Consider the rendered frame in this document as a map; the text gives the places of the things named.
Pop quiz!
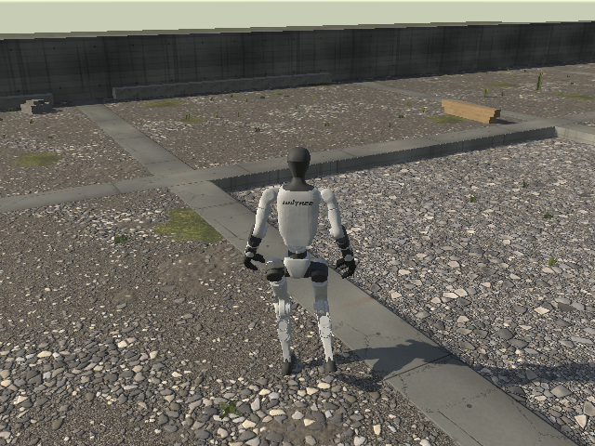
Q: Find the left robot shin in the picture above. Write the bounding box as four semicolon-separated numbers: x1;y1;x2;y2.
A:
275;302;291;362

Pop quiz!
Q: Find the robot right forearm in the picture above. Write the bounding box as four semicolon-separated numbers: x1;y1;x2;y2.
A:
336;225;354;261

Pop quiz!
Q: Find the robot right upper arm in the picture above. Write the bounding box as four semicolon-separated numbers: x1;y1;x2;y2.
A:
318;187;345;240

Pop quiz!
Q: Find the robot left forearm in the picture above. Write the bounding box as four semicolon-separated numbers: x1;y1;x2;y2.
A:
245;224;262;257

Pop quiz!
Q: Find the left robot hand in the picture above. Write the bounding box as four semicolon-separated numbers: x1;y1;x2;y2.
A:
243;254;265;270

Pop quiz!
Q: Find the robot left upper arm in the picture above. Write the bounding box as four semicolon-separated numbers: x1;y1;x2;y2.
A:
252;187;279;239

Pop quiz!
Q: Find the right robot hand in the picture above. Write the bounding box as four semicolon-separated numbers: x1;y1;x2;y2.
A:
334;258;356;279

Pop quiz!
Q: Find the robot left thigh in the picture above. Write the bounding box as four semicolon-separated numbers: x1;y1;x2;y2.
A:
265;257;292;319

